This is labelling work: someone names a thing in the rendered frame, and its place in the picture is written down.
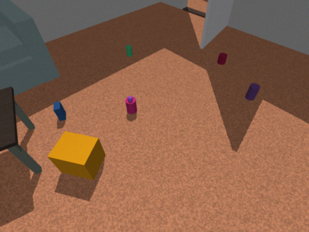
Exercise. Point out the sofa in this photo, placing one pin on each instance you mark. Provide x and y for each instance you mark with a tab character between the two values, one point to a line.
25	61

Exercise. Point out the coffee table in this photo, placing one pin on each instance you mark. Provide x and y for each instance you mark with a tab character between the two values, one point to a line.
8	129

